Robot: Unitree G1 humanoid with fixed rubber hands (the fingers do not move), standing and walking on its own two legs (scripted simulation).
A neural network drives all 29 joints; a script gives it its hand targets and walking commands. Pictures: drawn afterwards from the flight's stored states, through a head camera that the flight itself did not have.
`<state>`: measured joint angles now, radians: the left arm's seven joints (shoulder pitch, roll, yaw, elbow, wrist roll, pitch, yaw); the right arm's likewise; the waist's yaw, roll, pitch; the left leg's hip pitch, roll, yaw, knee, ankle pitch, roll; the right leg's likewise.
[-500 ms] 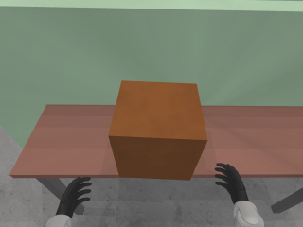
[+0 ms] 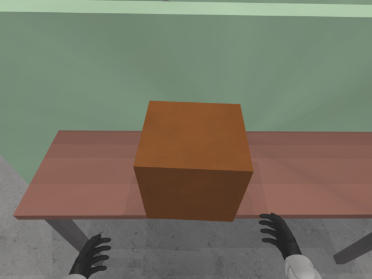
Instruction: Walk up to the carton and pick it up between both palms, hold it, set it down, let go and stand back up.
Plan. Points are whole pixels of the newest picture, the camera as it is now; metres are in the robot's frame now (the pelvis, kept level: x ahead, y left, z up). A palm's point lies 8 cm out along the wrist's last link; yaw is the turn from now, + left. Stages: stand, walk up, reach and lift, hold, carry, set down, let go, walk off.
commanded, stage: set down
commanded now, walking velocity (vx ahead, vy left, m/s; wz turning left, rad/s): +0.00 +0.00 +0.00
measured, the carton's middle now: (192, 162) +0.41 -0.03 -0.01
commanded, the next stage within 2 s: let go in 0.12 s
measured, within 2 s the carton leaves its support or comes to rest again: neither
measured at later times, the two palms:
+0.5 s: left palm (82, 275) +0.18 +0.22 -0.07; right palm (290, 253) +0.18 -0.23 -0.06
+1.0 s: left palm out of the picture +0.16 +0.23 -0.07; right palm out of the picture +0.13 -0.29 -0.07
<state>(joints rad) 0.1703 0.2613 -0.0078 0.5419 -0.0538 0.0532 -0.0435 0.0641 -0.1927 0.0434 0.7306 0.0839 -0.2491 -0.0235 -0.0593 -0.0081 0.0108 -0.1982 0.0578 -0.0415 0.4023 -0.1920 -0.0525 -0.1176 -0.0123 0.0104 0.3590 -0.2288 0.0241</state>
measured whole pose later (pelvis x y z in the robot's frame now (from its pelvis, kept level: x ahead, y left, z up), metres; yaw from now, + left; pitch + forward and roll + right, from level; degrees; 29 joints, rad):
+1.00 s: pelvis -0.01 +0.00 +0.00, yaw +0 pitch -2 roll -1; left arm 0.22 0.27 -0.01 0.55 0.00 -0.02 0.00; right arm 0.15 -0.31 -0.03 0.75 0.00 -0.06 0.01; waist -0.06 -0.01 0.01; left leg -0.19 0.06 -0.04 0.41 -0.18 -0.05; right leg -0.12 -0.01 0.01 0.38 -0.23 0.02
